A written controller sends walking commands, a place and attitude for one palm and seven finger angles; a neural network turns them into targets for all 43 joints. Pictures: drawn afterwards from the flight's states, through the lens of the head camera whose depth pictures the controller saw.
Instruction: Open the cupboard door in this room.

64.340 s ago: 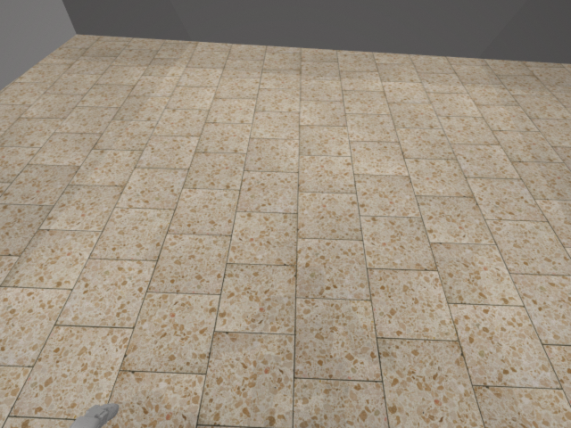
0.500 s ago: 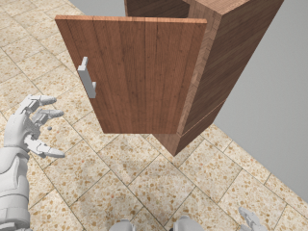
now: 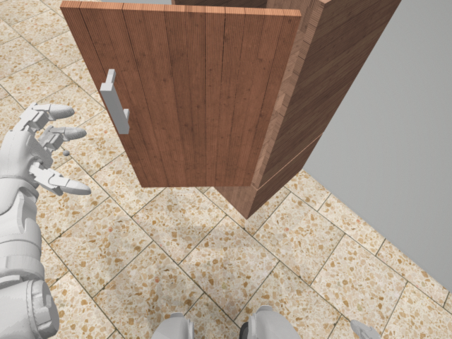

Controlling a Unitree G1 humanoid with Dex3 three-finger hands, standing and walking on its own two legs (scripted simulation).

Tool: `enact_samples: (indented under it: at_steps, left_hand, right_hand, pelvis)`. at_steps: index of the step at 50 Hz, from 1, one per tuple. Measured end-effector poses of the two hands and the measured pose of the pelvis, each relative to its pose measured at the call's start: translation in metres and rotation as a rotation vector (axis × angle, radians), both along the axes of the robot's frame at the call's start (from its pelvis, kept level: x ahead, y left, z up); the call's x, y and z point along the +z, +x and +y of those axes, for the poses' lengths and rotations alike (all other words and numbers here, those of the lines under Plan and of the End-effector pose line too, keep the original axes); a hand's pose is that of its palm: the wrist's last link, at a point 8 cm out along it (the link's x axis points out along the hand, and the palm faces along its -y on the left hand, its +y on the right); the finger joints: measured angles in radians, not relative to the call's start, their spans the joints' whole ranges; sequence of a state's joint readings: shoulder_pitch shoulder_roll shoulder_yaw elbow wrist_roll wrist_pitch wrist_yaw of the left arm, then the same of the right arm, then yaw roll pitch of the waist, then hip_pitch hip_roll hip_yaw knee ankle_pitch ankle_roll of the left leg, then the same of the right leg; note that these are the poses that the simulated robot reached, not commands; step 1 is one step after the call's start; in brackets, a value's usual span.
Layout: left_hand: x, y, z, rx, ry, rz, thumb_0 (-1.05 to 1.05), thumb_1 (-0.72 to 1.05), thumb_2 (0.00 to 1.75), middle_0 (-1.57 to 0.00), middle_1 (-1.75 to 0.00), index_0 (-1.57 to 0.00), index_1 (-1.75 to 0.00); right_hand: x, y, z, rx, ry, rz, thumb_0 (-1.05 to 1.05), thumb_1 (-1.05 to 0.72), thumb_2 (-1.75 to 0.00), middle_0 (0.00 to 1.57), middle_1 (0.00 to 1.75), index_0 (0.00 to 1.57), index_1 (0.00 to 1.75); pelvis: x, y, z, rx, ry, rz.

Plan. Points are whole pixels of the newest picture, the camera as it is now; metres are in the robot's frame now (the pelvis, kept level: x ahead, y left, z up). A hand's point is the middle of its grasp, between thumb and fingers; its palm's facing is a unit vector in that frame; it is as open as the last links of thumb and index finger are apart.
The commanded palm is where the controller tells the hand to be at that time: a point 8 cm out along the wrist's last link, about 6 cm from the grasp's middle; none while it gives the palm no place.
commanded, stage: move the hooked fingers beside the handle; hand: left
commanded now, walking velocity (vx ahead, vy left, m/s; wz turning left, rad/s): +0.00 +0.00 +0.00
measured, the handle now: (117, 103) +0.54 +0.21 +0.05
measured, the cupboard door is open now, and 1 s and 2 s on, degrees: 49 49 49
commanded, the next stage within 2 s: slide the fingers in behind the handle in 1.40 s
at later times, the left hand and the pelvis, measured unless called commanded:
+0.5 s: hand (74, 126) +0.46 +0.27 +0.07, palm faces +0.04 -1.00 -0.01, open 14.0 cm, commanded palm +0.45 +0.32 +0.05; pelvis -0.01 +0.01 -0.01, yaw -1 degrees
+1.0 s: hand (74, 118) +0.48 +0.28 +0.06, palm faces +0.05 -1.00 -0.03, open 14.0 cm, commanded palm +0.46 +0.31 +0.05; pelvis +0.00 +0.01 -0.01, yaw -1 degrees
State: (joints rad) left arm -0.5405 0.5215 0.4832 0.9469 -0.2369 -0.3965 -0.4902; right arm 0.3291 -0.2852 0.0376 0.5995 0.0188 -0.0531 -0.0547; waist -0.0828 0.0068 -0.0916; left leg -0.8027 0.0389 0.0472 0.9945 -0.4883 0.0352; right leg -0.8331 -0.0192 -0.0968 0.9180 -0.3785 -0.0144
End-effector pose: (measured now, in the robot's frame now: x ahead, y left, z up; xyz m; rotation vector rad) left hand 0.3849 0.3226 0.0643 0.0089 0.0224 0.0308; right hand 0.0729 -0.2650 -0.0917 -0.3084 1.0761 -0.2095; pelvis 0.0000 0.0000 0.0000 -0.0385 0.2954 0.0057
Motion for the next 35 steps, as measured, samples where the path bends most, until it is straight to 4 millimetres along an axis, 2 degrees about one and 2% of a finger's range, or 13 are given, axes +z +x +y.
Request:
enact_samples:
  at_steps: [15, 29, 35]
  left_hand:
    - [0.001, 0.034, -0.004, -0.007, -0.002, -0.008, -0.01, -0.5, 0.3, -0.3, -1.2, -0.3, -1.2]
    - [0.001, 0.065, 0.002, 0.0, 0.008, 0.0, -0.01, -0.5, 0.3, -0.3, -1.2, -0.3, -1.2]
    - [0.004, 0.077, -0.004, -0.025, 0.014, -0.015, -0.01, -0.5, 0.3, -0.3, -1.2, -0.3, -1.2]
  right_hand:
    - [-0.008, -0.037, 0.003, -0.048, -0.009, 0.12, 0.01, -0.91, -0.9, 0.21, 0.3, 0.2, 0.3]
    - [-0.01, -0.068, 0.002, -0.086, -0.028, 0.227, 0.01, -0.91, -0.9, 0.21, 0.3, 0.2, 0.3]
    - [-0.01, -0.076, 0.002, -0.099, -0.028, 0.271, 0.01, -0.91, -0.9, 0.2, 0.3, 0.2, 0.3]
  pelvis:
    - [-0.006, -0.005, 0.005, -0.003, -0.009, 0.029]
    - [-0.012, -0.007, 0.006, -0.006, -0.02, 0.07]
    - [-0.013, -0.005, 0.008, -0.009, -0.024, 0.086]
